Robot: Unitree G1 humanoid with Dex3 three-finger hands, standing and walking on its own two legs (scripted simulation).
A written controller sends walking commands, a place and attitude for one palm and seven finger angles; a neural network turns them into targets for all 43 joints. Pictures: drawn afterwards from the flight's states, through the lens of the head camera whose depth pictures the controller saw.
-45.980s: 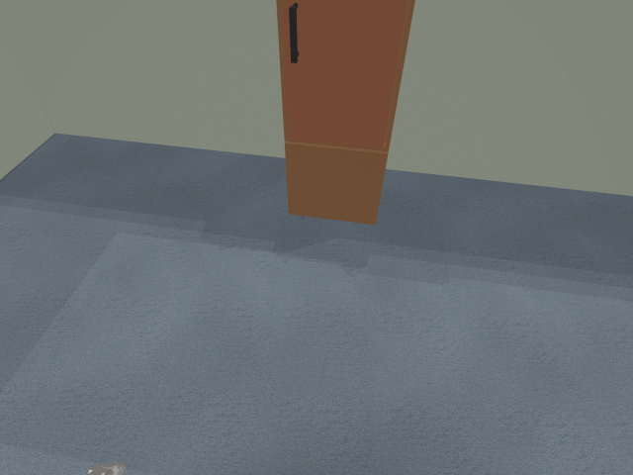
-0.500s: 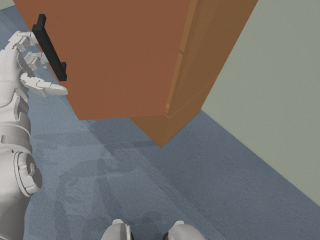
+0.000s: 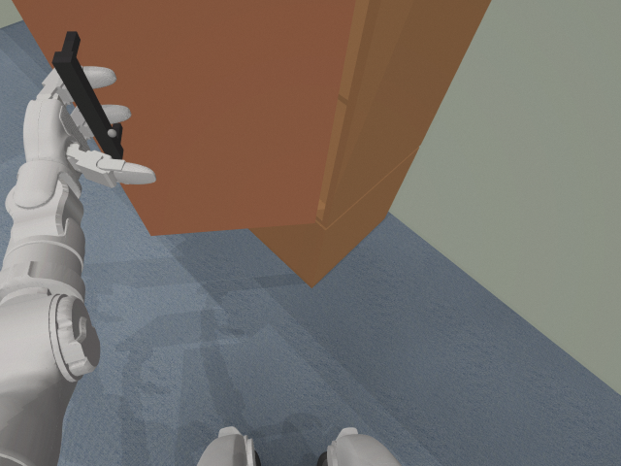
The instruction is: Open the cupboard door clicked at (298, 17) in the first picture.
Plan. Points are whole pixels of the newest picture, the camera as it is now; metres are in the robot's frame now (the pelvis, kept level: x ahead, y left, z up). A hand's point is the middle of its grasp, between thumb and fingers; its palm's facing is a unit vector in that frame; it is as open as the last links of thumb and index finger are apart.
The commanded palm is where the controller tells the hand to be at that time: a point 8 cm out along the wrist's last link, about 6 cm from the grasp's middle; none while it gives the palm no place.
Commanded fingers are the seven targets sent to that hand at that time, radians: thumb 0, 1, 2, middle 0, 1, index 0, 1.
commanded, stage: slide the fingers in behind the handle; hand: left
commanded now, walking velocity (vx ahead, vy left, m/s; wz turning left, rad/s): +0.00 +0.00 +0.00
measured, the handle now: (95, 102) +0.56 +0.24 +0.10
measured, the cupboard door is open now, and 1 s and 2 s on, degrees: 52 52 82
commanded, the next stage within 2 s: close the thumb around the handle in 0.38 s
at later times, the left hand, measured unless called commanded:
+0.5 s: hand (114, 129) +0.51 +0.21 +0.10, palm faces +0.06 -1.00 -0.01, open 13.9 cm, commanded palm +0.49 +0.25 +0.10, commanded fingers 0.00 -0.39 0.35 -0.31 -1.21 -0.31 -1.21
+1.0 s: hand (107, 134) +0.50 +0.21 +0.10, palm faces +0.06 -1.00 +0.01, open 7.1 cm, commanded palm +0.48 +0.25 +0.10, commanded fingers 0.00 0.90 0.90 -0.40 -1.35 -0.40 -1.35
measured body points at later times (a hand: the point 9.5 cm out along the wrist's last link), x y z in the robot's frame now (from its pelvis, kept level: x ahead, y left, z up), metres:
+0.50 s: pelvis +0.00 +0.00 +0.00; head +0.12 +0.02 +0.43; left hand +0.51 +0.26 +0.10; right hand -0.01 -0.27 -0.11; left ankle +0.02 +0.09 -0.69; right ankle -0.01 -0.11 -0.69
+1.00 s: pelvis +0.00 +0.00 +0.00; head +0.11 +0.02 +0.44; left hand +0.49 +0.27 +0.10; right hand +0.01 -0.27 -0.11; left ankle +0.02 +0.09 -0.69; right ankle -0.01 -0.11 -0.69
